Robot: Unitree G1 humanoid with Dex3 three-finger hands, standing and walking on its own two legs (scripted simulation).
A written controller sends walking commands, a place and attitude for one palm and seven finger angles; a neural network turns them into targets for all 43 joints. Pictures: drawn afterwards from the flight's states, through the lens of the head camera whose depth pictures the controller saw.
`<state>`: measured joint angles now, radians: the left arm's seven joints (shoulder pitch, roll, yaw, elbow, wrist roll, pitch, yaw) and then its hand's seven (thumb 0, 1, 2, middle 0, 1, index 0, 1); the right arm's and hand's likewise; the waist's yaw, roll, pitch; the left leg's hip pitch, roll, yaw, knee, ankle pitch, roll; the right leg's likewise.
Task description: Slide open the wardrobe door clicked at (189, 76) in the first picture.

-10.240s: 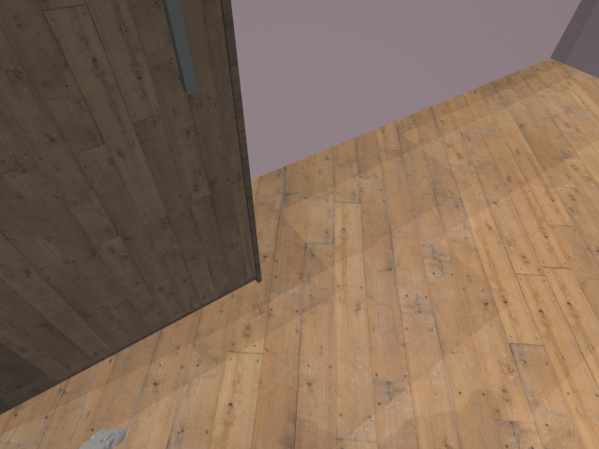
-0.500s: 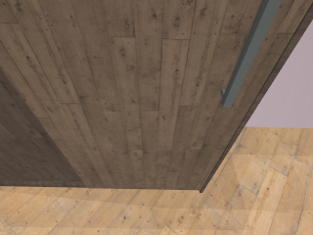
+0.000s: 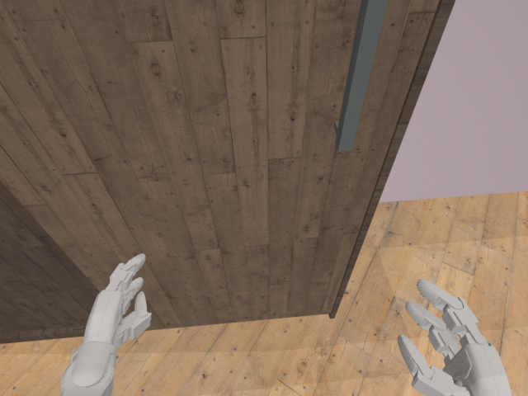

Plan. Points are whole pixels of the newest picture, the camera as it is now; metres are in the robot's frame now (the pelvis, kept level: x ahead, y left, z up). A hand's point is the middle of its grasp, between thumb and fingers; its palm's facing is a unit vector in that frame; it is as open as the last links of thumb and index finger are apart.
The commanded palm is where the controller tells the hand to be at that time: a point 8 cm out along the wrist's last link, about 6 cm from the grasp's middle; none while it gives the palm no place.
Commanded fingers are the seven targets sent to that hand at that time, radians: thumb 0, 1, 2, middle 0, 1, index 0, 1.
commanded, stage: raise the hand with hooked fingers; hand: right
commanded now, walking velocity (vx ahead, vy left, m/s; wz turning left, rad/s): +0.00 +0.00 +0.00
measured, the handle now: (356, 57) +0.48 -0.12 +0.28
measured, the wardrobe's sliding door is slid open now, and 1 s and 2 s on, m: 0.00 0.00 0.00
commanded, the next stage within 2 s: move the hooked fingers beside the handle in 1.62 s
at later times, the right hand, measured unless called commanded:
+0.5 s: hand (485, 267) +0.24 -0.24 +0.16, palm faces +0.00 +1.00 -0.09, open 12.0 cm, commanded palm +0.20 -0.29 +0.18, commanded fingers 0.00 0.27 -0.40 0.28 1.05 0.28 1.05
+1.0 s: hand out of the picture +0.27 -0.28 +0.27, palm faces +0.05 +0.99 -0.14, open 13.9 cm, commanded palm +0.24 -0.32 +0.29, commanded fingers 0.00 0.50 -0.30 0.30 1.20 0.30 1.20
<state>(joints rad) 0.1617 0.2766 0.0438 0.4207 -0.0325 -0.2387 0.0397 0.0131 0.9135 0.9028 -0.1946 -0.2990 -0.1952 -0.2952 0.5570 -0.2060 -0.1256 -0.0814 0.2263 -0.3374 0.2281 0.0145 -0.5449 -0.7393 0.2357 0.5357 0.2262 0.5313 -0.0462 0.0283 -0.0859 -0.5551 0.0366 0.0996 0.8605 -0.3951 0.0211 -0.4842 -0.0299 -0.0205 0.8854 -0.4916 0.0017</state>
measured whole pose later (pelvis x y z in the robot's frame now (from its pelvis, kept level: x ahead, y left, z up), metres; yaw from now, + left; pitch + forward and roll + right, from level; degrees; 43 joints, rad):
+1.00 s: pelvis +0.01 -0.01 +0.04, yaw -1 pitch -4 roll +1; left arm 0.18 0.25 -0.12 0.62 -0.09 -0.24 0.09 0.02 0.91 0.90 -0.20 -0.30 -0.20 -0.30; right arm -0.17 -0.52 -0.48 0.00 0.34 0.30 0.48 -0.01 0.48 -0.30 0.31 1.19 0.30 1.19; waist -0.08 -0.07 -0.02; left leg -0.16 0.03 0.11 0.45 -0.23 0.01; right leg -0.10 -0.01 -0.02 0.48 -0.32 -0.01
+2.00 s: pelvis +0.01 -0.01 +0.04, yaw +0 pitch -3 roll +0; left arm 0.19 0.28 -0.10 0.62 -0.10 -0.20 0.09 0.02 0.91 0.90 -0.20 -0.30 -0.20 -0.30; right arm -0.38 -0.55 -0.45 0.17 0.28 0.37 0.48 -0.01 0.50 -0.30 0.31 1.20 0.30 1.20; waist -0.06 -0.07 -0.03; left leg -0.18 0.03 0.10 0.46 -0.23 0.01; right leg -0.11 -0.01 -0.02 0.46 -0.31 -0.01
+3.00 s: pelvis +0.02 +0.00 +0.04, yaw +0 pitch -1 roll +0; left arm 0.21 0.28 -0.08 0.65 -0.10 -0.12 0.10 0.02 0.91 0.90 -0.20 -0.30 -0.20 -0.30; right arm -0.62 -0.43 -0.30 0.38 0.23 0.35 0.30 -0.01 0.50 -0.30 0.31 1.20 0.30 1.20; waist -0.01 -0.06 -0.04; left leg -0.22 0.03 0.09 0.46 -0.23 0.01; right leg -0.13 -0.01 -0.04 0.44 -0.30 0.00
